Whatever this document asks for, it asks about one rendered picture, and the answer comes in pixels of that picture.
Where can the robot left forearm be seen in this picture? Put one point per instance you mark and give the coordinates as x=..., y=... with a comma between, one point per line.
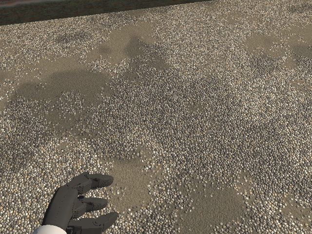
x=48, y=229

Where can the left robot hand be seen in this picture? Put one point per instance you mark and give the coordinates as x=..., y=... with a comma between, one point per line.
x=66, y=205

